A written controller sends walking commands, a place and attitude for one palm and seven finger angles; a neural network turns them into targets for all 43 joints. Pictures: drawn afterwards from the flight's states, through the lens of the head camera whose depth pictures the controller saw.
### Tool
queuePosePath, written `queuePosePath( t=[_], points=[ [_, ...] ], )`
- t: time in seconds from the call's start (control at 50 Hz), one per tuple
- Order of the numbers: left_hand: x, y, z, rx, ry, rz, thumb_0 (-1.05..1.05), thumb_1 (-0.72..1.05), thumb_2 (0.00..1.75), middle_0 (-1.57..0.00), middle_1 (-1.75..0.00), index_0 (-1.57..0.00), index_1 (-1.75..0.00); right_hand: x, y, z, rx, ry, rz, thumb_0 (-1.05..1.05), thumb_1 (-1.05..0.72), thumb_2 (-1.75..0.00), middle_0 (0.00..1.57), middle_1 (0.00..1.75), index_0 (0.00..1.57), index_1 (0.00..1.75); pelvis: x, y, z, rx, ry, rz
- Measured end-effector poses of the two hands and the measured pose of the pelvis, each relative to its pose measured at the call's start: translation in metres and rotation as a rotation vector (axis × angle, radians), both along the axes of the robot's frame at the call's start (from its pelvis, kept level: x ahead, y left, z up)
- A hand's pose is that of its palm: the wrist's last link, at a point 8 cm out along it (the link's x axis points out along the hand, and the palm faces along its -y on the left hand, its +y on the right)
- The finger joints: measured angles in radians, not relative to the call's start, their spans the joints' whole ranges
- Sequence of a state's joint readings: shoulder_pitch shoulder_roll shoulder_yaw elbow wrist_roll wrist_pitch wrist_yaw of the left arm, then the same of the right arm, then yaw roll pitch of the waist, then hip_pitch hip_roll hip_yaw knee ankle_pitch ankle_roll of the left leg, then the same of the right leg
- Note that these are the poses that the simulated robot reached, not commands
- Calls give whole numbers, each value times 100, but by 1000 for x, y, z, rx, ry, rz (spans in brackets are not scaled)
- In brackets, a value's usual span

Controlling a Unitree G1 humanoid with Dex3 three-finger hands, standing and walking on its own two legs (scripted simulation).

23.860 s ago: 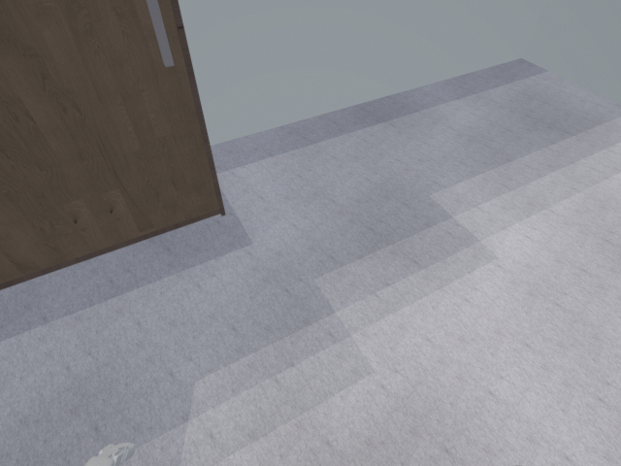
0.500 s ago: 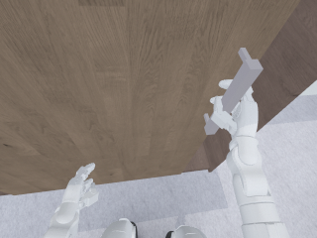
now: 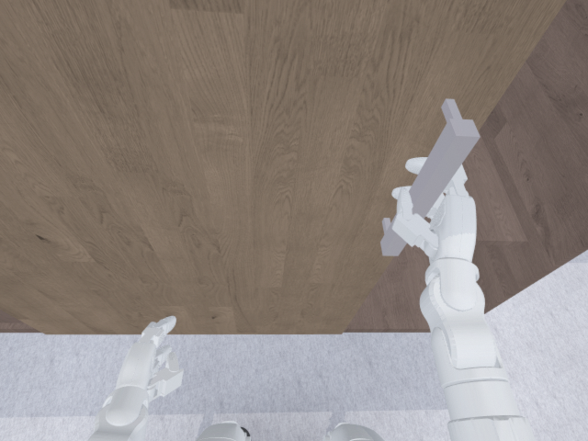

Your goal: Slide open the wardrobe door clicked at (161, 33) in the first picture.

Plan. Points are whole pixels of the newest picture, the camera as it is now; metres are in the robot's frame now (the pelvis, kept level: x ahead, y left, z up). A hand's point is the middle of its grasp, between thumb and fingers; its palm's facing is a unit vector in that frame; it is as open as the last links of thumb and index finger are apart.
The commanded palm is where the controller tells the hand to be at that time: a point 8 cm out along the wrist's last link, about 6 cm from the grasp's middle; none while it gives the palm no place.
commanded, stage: step sideways, sliding the door along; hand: right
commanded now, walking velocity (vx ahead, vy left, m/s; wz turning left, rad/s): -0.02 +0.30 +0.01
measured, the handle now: (414, 189) +0.42 -0.15 +0.09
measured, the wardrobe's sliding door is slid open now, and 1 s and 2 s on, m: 0.36 0.57 0.57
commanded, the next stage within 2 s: stop walking and hold the door there in 1.12 s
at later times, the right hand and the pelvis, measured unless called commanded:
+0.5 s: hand (301, 214) +0.36 +0.01 +0.10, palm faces +0.16 +0.98 -0.09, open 6.4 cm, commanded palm +0.33 -0.01 +0.10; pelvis -0.04 +0.13 -0.01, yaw +1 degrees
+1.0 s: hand (231, 208) +0.36 +0.09 +0.11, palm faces +0.28 +0.96 -0.07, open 6.4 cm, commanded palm +0.33 +0.12 +0.10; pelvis -0.04 +0.27 -0.02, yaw -3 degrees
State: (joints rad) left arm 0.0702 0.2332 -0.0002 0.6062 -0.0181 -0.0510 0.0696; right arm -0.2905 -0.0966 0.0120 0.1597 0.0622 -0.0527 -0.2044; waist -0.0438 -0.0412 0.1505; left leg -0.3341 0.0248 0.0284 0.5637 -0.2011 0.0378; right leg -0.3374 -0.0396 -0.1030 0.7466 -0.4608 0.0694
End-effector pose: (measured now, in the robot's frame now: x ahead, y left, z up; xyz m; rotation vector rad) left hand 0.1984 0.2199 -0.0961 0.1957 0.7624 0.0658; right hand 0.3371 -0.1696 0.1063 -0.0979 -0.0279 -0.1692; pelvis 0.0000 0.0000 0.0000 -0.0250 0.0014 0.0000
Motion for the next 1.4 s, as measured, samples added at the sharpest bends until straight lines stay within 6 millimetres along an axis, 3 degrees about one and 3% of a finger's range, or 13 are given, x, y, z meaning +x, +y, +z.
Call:
queuePosePath(
  t=[0.08,0.26,0.36,0.52,0.62,0.76,0.84,0.9,1.02,1.14,1.26,1.32,1.4],
  points=[
    [-30,35,1,72,43,77,1,90,90,-20,-30,-20,-30,1,18,-3,1,-39,96,1,-73,-77,36,134,20,139,-10,11,-10,25,-17,7],
    [-82,81,0,17,108,108,1,90,90,-20,-30,-20,-30,-2,67,2,7,23,86,3,-74,-77,32,130,21,139,-26,64,-1,70,-33,92],
    [-91,115,-21,-29,106,106,1,90,90,-20,-30,-20,-30,-4,96,1,-20,11,14,2,-74,-81,32,128,17,139,-35,110,-15,58,-32,71],
    [-101,169,-21,99,139,125,1,90,90,-20,-30,-20,-30,-5,131,1,18,14,25,3,-74,-81,29,127,19,139,-45,133,-18,44,-8,15],
    [-106,183,-12,69,169,114,1,90,90,-20,-30,-20,-30,-6,151,2,32,23,44,3,-75,-80,28,130,19,139,-49,159,-11,43,-39,49],
    [-97,206,-13,-4,174,49,1,90,90,-20,-30,-20,-30,-7,183,4,35,52,-6,4,-75,-82,26,125,19,140,-46,209,-4,77,-44,56],
    [-79,232,-27,-36,146,6,1,90,90,-21,-30,-20,-30,-8,203,3,19,30,-69,4,-73,-83,31,125,19,140,-40,248,-18,60,-45,19],
    [-65,255,-29,-1,127,6,1,90,90,-21,-30,-20,-30,-8,216,3,21,32,-98,3,-72,-84,32,124,20,140,-40,260,-17,55,-33,-31],
    [-48,288,-15,87,104,17,1,90,90,-20,-30,-20,-30,-8,216,2,31,15,-112,4,-72,-84,32,127,19,140,-38,272,-15,50,-39,-41],
    [-37,297,1,43,118,-64,1,90,90,-20,-30,-20,-30,-8,220,3,63,22,-162,4,-72,-85,31,127,20,140,-27,301,-2,76,-35,-29],
    [-13,313,-4,-27,78,-100,1,90,90,-20,-30,-20,-30,-7,222,2,27,7,-248,3,-68,-85,36,125,20,140,-9,341,-5,76,-43,-10],
    [0,334,-11,-62,38,-59,1,90,90,-21,-30,-20,-30,-9,220,3,-100,7,-289,-2,-62,-83,39,128,22,140,0,362,-14,48,-38,-11],
    [1,369,-6,-17,-9,31,1,90,90,-21,-30,-20,-30,-9,223,7,-96,56,-331,-3,-62,-82,38,124,26,140,1,366,-8,16,-23,-14]
  ],
)
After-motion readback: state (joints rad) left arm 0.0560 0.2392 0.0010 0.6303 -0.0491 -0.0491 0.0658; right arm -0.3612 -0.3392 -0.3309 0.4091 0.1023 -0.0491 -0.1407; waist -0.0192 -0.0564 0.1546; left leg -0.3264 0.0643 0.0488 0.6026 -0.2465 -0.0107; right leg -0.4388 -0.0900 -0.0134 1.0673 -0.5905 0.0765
